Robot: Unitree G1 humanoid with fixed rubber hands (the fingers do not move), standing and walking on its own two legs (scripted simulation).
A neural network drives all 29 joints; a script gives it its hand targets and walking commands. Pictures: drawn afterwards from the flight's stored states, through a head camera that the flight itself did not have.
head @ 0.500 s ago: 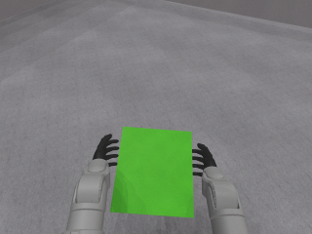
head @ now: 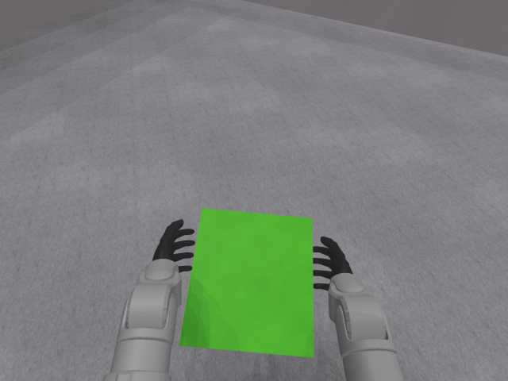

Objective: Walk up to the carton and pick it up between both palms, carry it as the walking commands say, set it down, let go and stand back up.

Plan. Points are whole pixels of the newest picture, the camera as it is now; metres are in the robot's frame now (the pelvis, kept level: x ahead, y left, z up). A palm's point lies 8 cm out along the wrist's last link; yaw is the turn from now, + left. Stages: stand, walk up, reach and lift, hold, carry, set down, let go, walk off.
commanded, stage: carry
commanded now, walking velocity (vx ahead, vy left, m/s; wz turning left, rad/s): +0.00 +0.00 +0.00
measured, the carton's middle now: (250, 286) +0.30 +0.00 -0.08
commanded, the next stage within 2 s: none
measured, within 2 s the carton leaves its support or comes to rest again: neither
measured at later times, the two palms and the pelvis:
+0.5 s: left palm (183, 243) +0.31 +0.11 +0.06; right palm (354, 251) +0.31 -0.17 +0.03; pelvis +0.03 -0.04 +0.00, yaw +2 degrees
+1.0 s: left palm (202, 266) +0.27 +0.07 +0.06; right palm (384, 271) +0.27 -0.21 +0.04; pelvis -0.02 -0.08 +0.00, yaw +2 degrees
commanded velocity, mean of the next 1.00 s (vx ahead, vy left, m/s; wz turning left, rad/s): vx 0.00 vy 0.00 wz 0.00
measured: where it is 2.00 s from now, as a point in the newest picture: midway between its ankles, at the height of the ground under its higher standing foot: outside the picture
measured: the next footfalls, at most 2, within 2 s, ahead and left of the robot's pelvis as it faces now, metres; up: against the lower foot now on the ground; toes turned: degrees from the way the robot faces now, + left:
none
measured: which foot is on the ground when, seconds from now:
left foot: down 0.00-1.00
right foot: down 0.00-1.00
